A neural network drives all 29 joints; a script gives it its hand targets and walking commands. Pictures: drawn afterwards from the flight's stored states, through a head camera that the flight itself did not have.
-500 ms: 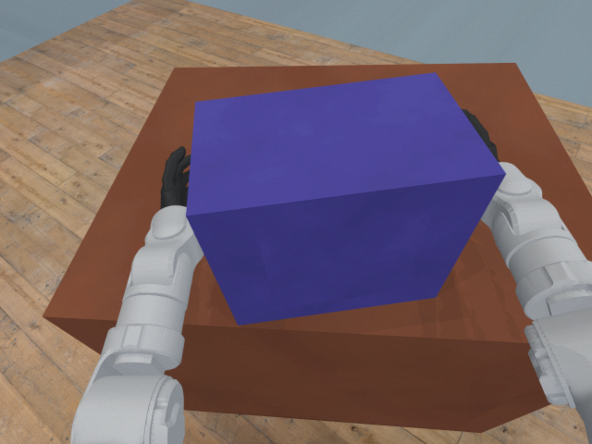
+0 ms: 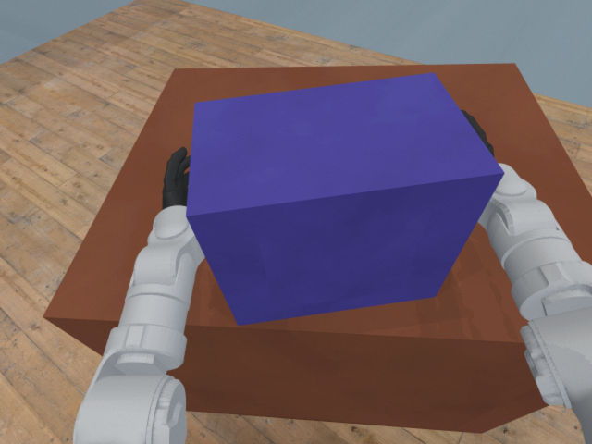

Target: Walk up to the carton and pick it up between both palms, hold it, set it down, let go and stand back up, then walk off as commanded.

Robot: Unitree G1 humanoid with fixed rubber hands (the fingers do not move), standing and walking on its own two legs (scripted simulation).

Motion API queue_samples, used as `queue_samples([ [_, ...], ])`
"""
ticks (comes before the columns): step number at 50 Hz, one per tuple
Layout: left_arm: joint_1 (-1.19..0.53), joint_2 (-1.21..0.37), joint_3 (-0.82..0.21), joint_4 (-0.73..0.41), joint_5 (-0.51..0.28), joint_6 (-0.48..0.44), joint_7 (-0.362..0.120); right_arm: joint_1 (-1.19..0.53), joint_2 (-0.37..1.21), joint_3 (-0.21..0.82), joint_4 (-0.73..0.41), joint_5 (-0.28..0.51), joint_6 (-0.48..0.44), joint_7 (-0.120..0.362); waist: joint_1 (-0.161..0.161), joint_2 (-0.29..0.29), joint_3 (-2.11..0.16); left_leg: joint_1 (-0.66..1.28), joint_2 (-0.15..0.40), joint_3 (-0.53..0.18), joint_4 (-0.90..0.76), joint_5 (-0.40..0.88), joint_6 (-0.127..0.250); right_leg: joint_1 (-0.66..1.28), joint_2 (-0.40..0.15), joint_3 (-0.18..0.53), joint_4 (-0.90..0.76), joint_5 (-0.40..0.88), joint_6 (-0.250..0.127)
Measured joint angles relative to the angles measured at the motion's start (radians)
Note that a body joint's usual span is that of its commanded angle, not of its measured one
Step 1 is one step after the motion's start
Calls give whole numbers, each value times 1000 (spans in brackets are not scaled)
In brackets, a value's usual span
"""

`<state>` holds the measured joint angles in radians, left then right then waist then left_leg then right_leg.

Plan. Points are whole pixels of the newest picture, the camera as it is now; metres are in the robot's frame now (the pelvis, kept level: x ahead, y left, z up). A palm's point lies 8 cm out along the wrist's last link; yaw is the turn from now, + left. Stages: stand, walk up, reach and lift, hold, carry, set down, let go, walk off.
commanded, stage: reach and lift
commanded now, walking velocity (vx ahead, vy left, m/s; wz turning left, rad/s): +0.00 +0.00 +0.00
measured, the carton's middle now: (327, 210) +0.41 +0.02 +0.09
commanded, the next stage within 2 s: none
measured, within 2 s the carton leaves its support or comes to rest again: leaves its support in 0.56 s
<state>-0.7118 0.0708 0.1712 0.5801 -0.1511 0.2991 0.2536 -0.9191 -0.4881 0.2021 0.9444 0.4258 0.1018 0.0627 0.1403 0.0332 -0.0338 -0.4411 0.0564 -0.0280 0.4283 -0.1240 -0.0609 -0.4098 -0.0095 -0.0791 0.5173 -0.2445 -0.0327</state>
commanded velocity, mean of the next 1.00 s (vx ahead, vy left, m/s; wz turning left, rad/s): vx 0.00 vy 0.00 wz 0.00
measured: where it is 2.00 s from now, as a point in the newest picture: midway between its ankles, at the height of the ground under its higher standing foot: outside the picture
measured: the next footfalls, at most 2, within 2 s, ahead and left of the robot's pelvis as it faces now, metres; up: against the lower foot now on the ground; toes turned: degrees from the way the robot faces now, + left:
none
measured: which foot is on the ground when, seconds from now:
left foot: down 0.00-1.00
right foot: down 0.00-1.00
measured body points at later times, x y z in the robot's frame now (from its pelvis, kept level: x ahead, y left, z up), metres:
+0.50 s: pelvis +0.00 +0.00 +0.00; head +0.05 -0.02 +0.45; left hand +0.39 +0.22 +0.11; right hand +0.48 -0.16 +0.13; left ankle +0.05 +0.16 -0.74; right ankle +0.01 -0.09 -0.74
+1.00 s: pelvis -0.01 +0.01 +0.00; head -0.01 +0.00 +0.45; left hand +0.37 +0.25 +0.16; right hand +0.46 -0.13 +0.19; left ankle +0.05 +0.16 -0.74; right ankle +0.01 -0.09 -0.74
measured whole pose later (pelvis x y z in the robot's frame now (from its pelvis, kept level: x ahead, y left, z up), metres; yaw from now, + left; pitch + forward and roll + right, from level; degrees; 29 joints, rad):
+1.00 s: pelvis -0.01 +0.01 +0.00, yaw +0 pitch +7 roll +0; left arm -0.70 0.11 0.26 0.54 -0.10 0.34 0.17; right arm -0.92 -0.31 -0.07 0.95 0.12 0.13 0.08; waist 0.14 -0.02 -0.16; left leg -0.44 0.06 -0.03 0.41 -0.10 -0.06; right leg -0.41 -0.01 -0.08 0.49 -0.21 -0.03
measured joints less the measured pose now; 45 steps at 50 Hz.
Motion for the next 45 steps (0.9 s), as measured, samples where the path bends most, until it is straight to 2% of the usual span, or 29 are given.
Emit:
queue_samples([
  [24, 38, 0, 0, -45, 0, -2, 5, 0, 16, -4, 0, 0, -6, -9, 0, 0, -7, 0, 0, 0, 0, 4, 0, 0, 0, 0, 0, 5, 0],
  [31, 44, 1, 0, -54, 0, -2, 6, 0, 23, -15, 0, -22, -7, -9, 0, -9, -15, 0, 0, 0, 0, 9, 0, 0, 0, 0, 0, 10, 1],
  [39, 29, 20, 21, -55, 0, 4, -15, 0, 66, -75, 0, -111, -7, 2, 0, -35, -44, 0, 0, 0, 0, 13, 0, 0, 0, 0, 0, 14, 2],
  [45, 18, 27, 80, -39, 32, 14, -63, 2, 147, -208, 6, -261, 3, 11, 0, -51, -87, 0, 0, 0, -5, 16, 0, 0, 0, 0, -6, 18, 3],
])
